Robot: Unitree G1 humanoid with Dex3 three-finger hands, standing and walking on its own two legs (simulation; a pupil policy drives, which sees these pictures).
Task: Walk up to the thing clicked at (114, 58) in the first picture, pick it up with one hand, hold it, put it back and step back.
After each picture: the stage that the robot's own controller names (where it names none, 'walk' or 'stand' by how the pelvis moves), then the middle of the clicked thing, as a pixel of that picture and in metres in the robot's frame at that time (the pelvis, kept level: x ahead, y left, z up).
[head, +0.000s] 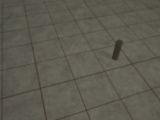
stand; (117, 50) +1.25 -0.43 -0.65
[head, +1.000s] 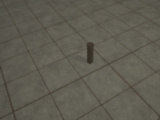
walk; (90, 53) +1.18 -0.04 -0.63
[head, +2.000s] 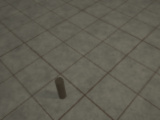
walk; (61, 88) +0.73 +0.20 -0.65
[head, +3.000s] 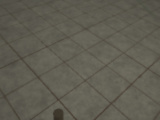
stand; out of the picture +0.51 +0.13 -0.63
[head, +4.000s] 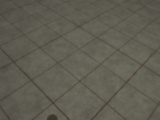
stand; out of the picture +0.46 +0.16 -0.65
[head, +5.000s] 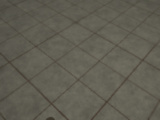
stand; out of the picture +0.41 +0.18 -0.64
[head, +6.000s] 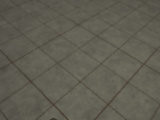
stand; out of the picture +0.41 +0.15 -0.65
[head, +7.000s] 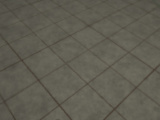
stand; out of the picture +0.40 +0.13 -0.66
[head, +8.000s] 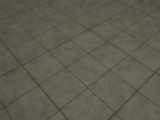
stand; out of the picture +0.38 +0.15 -0.66
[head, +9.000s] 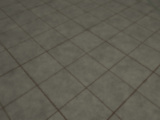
stand; out of the picture +0.38 +0.15 -0.66
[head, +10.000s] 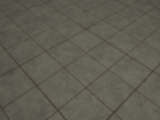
stand; out of the picture +0.38 +0.15 -0.66
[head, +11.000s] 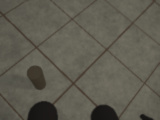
go down; (37, 79) +0.43 +0.19 -0.40
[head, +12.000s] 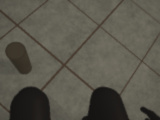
go down; (21, 60) +0.45 +0.23 -0.28
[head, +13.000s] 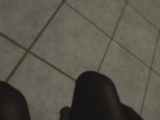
close in; out of the picture +0.43 +0.28 -0.17
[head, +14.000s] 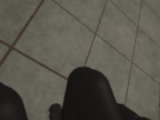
close; out of the picture +0.42 +0.29 -0.16
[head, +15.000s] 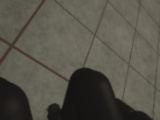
lift; out of the picture +0.40 +0.29 -0.16
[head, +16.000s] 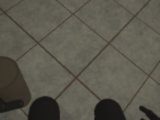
lift; (13, 88) +0.31 +0.21 +0.00
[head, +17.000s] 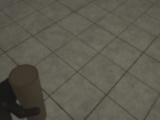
hold; (31, 99) +0.30 +0.15 +0.02
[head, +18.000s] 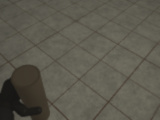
hold; (34, 98) +0.30 +0.15 +0.04
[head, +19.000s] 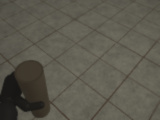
crouch; (36, 93) +0.32 +0.14 +0.04
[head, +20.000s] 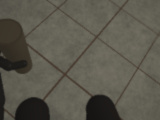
crouch; (16, 52) +0.44 +0.18 -0.04
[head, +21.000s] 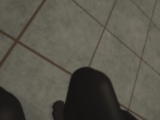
lower; out of the picture +0.42 +0.28 -0.17
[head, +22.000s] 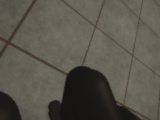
lower; out of the picture +0.42 +0.29 -0.16
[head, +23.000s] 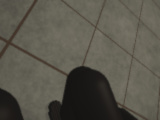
lower; out of the picture +0.42 +0.30 -0.16
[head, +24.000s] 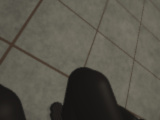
lower; out of the picture +0.40 +0.29 -0.16
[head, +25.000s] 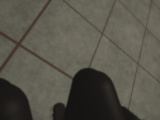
loosen; out of the picture +0.39 +0.27 -0.16
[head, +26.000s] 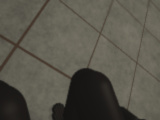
withdraw; out of the picture +0.40 +0.26 -0.17
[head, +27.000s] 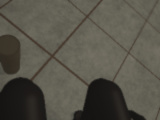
stand; (10, 58) +0.42 +0.24 -0.21
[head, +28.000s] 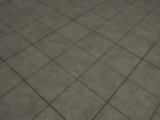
stand; out of the picture +0.35 +0.14 -0.58
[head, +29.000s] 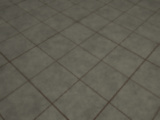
stand; out of the picture +0.37 +0.16 -0.60
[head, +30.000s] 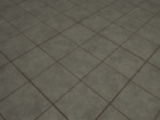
stand; out of the picture +0.37 +0.15 -0.60
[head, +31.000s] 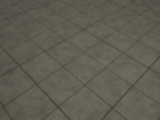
stand; out of the picture +0.39 +0.14 -0.65
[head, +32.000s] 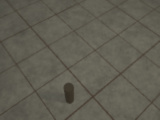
walk; (69, 94) +0.53 +0.08 -0.62
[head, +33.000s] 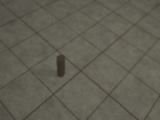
walk; (60, 66) +0.83 +0.11 -0.64
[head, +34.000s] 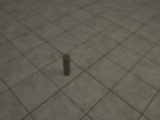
stand; (66, 65) +1.06 +0.13 -0.64
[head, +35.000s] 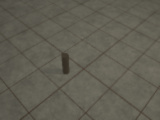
stand; (65, 64) +1.04 +0.13 -0.66
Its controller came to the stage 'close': yes
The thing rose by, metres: 0.67
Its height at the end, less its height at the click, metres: +0.00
